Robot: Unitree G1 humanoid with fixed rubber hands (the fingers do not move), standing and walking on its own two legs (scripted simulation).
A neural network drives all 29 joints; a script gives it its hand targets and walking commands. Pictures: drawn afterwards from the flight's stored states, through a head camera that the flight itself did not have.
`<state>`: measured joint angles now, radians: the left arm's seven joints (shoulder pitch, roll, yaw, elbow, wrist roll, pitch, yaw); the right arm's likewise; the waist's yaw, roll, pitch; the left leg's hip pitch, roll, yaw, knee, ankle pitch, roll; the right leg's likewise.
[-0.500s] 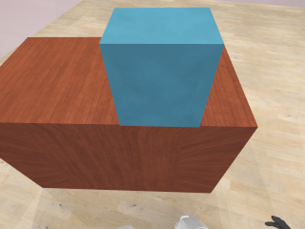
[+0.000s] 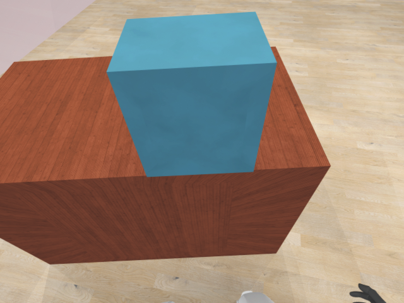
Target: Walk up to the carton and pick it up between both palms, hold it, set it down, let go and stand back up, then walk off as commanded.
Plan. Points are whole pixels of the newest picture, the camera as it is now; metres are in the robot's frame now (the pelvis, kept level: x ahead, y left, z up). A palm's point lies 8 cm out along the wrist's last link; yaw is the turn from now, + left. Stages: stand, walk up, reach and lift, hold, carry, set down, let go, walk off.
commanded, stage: walk up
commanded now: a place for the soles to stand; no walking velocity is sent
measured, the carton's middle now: (195, 102) +0.51 +0.02 +0.11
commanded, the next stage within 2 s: none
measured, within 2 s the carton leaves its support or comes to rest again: neither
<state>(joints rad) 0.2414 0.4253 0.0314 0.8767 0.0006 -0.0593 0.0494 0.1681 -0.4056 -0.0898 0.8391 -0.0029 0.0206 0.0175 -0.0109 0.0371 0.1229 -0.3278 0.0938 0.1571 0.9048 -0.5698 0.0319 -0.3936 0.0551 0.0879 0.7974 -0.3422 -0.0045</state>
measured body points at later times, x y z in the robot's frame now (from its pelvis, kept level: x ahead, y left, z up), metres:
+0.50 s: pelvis +0.01 +0.00 +0.00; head +0.03 -0.01 +0.45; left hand +0.12 +0.33 -0.09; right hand +0.11 -0.33 -0.11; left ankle +0.01 +0.10 -0.70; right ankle +0.04 -0.14 -0.69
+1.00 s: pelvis +0.01 -0.02 +0.00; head +0.03 -0.04 +0.45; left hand +0.13 +0.31 -0.09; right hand +0.10 -0.35 -0.11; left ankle +0.01 +0.10 -0.70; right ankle +0.04 -0.15 -0.70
